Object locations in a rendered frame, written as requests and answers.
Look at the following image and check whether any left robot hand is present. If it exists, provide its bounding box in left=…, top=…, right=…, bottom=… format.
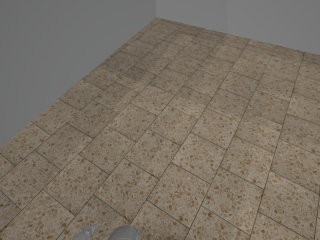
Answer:
left=72, top=224, right=99, bottom=240

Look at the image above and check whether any robot left thigh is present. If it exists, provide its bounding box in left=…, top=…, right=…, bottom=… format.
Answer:
left=108, top=225, right=140, bottom=240

